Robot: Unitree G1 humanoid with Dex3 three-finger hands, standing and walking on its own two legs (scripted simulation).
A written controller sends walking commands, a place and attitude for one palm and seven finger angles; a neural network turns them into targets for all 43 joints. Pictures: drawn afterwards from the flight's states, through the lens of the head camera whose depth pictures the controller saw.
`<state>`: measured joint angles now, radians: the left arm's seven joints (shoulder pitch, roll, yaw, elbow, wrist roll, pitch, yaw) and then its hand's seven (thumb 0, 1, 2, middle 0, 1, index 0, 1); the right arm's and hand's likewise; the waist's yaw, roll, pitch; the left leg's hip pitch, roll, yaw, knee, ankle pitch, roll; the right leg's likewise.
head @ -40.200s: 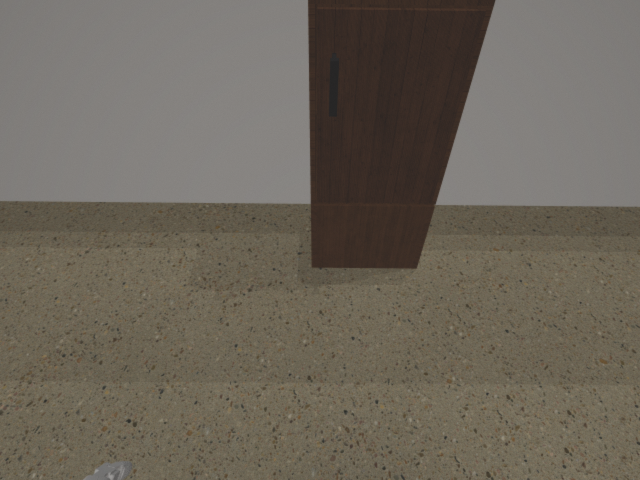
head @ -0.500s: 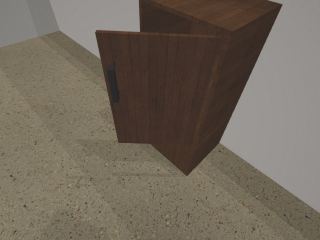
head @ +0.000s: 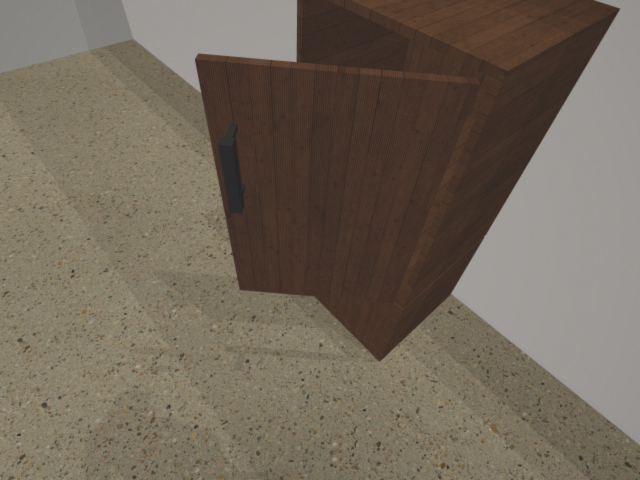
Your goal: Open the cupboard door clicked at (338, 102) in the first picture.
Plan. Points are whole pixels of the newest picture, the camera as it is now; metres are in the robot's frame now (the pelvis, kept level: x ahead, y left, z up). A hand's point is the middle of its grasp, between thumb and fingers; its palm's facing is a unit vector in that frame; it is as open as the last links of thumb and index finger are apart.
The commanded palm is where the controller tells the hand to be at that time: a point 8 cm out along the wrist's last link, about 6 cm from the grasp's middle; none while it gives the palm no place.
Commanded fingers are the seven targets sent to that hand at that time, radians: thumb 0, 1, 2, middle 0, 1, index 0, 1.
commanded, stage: come to a stop and stand still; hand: left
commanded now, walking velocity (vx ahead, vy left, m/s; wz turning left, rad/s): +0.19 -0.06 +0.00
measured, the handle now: (234, 170) +0.56 +0.21 +0.04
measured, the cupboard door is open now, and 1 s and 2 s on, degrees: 44 44 44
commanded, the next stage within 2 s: look again from close up in 1.24 s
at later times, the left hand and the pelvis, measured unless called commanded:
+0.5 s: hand out of the picture +0.14 +0.16 -0.15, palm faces -0.01 -0.97 -0.26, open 7.3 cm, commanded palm none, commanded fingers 0.00 0.90 0.90 -0.20 -0.30 -0.20 -0.30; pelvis +0.04 -0.03 +0.01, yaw -2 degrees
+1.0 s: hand out of the picture -0.02 +0.17 -0.17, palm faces +0.10 -0.97 -0.22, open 7.3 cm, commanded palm none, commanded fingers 0.00 0.90 0.90 -0.20 -0.30 -0.20 -0.30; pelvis -0.02 -0.03 +0.01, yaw +0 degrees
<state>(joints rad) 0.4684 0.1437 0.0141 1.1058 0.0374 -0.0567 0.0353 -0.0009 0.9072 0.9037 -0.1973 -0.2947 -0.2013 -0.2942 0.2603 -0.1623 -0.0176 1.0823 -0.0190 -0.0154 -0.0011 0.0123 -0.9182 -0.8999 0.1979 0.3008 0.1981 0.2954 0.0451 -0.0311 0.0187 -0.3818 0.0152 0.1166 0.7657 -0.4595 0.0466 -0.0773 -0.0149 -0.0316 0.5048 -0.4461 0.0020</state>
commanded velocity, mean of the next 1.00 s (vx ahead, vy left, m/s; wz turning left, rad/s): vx -0.03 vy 0.03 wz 0.00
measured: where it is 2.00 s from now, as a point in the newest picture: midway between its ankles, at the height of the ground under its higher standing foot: outside the picture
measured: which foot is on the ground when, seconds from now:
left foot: down 0.00-0.52, up 0.54-0.94, down 0.96-1.00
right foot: down 0.00-0.04, up 0.06-0.50, down 0.52-0.98, up 1.00-1.00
